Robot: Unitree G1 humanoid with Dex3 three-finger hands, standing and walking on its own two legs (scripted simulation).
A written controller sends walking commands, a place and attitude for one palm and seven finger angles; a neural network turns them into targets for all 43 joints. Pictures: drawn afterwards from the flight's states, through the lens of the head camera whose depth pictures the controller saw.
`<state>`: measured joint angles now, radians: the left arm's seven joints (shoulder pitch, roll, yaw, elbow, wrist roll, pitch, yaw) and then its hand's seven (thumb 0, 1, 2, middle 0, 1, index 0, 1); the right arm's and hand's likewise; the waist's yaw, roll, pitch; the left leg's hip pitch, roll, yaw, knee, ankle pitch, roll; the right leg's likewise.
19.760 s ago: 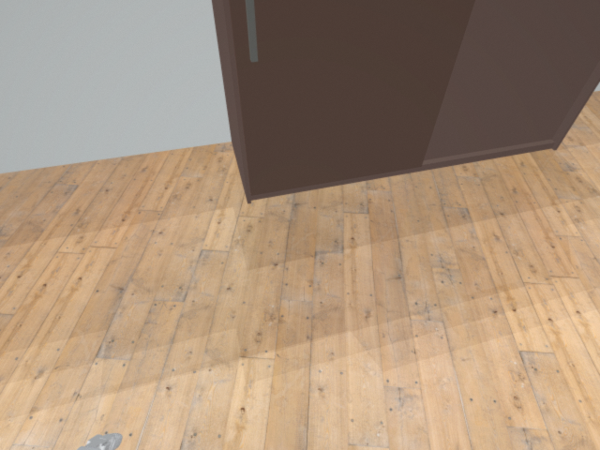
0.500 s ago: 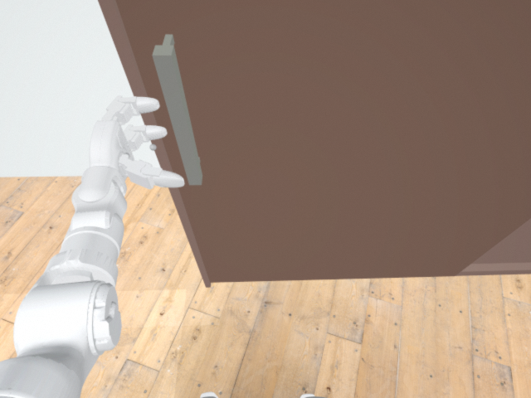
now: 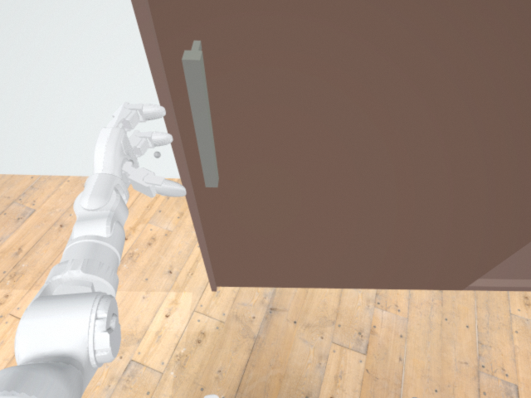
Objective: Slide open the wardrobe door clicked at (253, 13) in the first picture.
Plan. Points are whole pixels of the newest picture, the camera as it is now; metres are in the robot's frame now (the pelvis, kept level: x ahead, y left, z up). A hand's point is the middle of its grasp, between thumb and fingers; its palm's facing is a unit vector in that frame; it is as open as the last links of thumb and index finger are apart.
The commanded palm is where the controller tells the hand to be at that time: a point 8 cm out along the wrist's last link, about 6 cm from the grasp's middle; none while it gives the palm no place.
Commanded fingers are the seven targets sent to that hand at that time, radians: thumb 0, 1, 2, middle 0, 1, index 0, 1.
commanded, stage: move the hooked fingers beside the handle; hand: left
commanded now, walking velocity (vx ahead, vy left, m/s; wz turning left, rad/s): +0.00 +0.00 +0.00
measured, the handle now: (205, 123) +0.53 +0.09 +0.11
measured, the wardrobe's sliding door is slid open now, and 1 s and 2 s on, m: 0.00 0.00 0.00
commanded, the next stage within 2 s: feel for the door with the fingertips in 0.78 s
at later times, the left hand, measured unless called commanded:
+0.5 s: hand (160, 155) +0.45 +0.16 +0.11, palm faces -0.02 -1.00 +0.01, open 14.0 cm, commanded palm +0.43 +0.21 +0.11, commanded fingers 0.00 -0.50 0.30 -0.30 -1.20 -0.30 -1.20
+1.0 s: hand (167, 163) +0.43 +0.14 +0.11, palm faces -0.05 -1.00 -0.01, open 14.0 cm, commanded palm +0.42 +0.19 +0.11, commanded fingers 0.00 -0.50 0.30 -0.30 -1.20 -0.30 -1.20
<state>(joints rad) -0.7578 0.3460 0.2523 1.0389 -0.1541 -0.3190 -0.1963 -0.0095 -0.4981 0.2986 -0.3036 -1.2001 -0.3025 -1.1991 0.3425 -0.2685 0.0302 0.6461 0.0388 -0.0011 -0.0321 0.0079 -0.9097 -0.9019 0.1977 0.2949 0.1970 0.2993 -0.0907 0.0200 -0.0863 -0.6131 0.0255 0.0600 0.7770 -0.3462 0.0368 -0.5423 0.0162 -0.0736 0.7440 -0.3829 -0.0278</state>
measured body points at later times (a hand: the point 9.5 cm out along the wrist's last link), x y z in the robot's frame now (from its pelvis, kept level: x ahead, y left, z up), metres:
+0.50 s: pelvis +0.00 +0.01 +0.00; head +0.05 +0.01 +0.45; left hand +0.45 +0.21 +0.11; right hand +0.04 -0.26 -0.12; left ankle +0.02 +0.10 -0.71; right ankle -0.01 -0.10 -0.71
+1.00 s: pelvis -0.01 +0.00 +0.00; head +0.03 +0.00 +0.45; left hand +0.43 +0.20 +0.12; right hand +0.07 -0.26 -0.11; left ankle +0.02 +0.10 -0.71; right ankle -0.01 -0.10 -0.71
